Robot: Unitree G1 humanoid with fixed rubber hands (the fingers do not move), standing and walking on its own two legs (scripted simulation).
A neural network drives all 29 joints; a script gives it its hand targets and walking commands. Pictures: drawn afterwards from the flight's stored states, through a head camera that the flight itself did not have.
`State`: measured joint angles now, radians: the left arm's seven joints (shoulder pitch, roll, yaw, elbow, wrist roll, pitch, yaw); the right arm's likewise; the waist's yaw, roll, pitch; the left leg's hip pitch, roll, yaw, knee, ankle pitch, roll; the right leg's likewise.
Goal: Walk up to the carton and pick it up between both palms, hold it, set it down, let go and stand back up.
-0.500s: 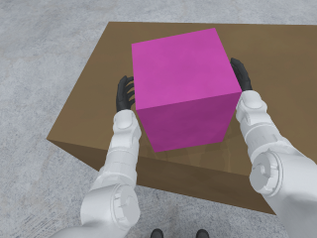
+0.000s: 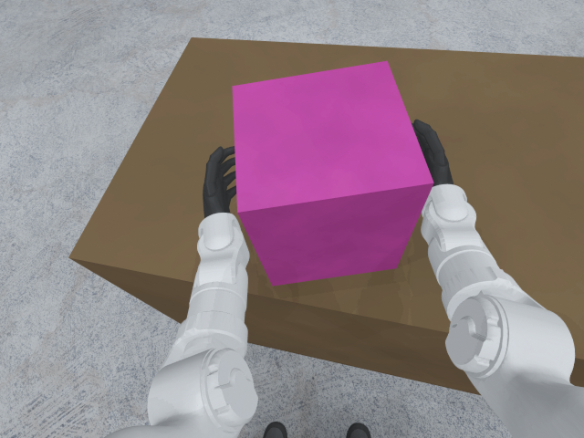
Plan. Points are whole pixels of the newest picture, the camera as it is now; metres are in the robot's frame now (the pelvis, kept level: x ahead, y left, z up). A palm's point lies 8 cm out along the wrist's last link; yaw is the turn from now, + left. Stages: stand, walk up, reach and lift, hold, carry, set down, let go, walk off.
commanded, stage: reach and lift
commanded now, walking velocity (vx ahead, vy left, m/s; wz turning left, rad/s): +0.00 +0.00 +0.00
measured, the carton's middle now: (323, 186) +0.46 +0.05 +0.01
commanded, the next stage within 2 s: none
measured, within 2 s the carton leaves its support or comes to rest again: leaves its support in 1.46 s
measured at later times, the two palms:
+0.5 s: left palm (219, 207) +0.40 +0.19 +0.04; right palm (432, 178) +0.47 -0.10 +0.03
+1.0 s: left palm (217, 214) +0.38 +0.19 +0.04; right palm (434, 180) +0.46 -0.10 +0.04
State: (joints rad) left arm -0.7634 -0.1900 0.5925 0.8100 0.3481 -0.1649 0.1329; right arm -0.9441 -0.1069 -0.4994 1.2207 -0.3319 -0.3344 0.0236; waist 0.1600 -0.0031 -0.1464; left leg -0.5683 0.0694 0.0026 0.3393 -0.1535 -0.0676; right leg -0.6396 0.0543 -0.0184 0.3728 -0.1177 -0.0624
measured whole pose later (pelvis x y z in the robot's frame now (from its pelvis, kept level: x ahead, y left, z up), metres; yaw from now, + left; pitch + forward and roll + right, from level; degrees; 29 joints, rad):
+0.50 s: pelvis +0.00 +0.01 +0.00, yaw +0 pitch +23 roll +1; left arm -0.74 -0.20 0.58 0.81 0.33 -0.18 0.15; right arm -0.94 -0.12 -0.50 1.26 -0.32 -0.37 0.03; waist 0.16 0.00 -0.17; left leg -0.57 0.07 0.01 0.34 -0.16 -0.06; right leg -0.64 0.05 -0.01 0.36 -0.11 -0.06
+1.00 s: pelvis -0.01 +0.01 +0.00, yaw +0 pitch +26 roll +0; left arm -0.75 -0.17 0.50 0.92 0.23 -0.30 0.18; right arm -0.99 -0.19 -0.36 1.45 -0.28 -0.54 -0.04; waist 0.16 0.00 -0.24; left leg -0.68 0.07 -0.01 0.38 -0.15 -0.07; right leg -0.73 0.05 -0.03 0.36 -0.09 -0.06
